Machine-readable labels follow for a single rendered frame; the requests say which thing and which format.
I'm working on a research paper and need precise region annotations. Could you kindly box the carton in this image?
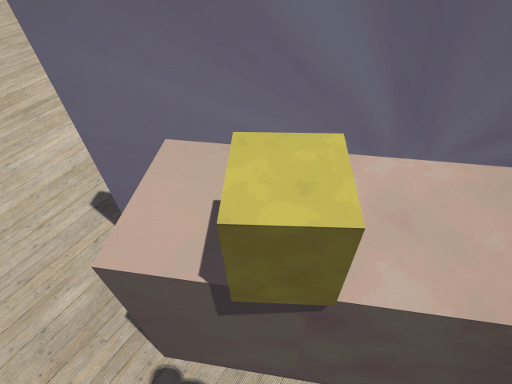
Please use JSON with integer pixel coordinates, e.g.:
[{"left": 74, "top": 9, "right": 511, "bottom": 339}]
[{"left": 217, "top": 132, "right": 365, "bottom": 306}]

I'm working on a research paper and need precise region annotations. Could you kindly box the pedestal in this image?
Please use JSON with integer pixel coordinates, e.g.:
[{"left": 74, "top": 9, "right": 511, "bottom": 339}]
[{"left": 91, "top": 139, "right": 512, "bottom": 384}]

